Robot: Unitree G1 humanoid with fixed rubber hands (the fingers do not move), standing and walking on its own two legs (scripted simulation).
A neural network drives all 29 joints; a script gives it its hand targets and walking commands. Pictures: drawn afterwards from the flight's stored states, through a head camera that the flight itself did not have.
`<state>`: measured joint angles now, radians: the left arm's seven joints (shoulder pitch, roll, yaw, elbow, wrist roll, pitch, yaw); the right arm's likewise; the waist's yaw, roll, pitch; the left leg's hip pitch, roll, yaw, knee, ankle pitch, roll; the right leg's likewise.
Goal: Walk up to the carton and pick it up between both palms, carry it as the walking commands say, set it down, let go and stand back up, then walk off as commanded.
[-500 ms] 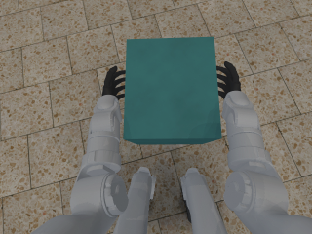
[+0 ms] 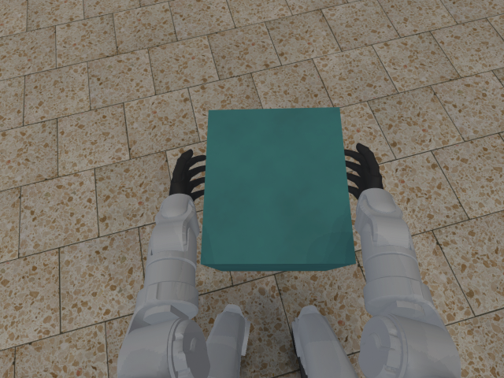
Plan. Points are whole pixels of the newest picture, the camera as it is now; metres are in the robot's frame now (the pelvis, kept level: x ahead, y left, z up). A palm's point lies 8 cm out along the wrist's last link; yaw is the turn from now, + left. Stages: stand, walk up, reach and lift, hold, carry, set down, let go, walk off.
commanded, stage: reach and lift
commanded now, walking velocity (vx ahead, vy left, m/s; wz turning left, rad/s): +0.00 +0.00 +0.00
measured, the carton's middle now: (273, 199) +0.41 +0.00 -0.12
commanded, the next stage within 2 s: none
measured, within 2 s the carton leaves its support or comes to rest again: neither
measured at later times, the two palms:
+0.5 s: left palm (167, 196) +0.36 +0.16 +0.03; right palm (384, 189) +0.37 -0.15 +0.03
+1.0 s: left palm (147, 190) +0.34 +0.16 +0.10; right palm (409, 183) +0.35 -0.15 +0.10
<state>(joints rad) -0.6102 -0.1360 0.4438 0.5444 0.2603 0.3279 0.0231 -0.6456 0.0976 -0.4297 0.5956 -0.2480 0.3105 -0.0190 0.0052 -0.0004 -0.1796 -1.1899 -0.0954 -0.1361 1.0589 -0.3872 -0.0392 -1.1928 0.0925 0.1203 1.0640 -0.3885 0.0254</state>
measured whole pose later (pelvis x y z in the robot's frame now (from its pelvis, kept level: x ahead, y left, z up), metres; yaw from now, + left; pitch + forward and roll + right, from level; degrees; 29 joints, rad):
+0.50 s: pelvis +0.01 +0.00 +0.06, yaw +0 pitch +20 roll +0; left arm -0.47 -0.18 0.43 0.46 0.30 0.36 0.00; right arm -0.52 0.14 -0.41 0.53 -0.30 0.34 0.01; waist 0.01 0.00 -0.10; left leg -0.81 -0.07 -0.14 0.74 -0.27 -0.03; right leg -0.81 0.07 0.14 0.74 -0.28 0.02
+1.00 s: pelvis +0.03 +0.00 +0.09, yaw +0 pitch +6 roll +0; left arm -0.35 -0.18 0.36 0.41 0.31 0.48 -0.01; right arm -0.39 0.16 -0.35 0.46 -0.30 0.46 -0.01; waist 0.01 0.00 -0.05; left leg -0.37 -0.05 -0.15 0.48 -0.21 -0.02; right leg -0.37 0.06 0.13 0.49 -0.21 0.01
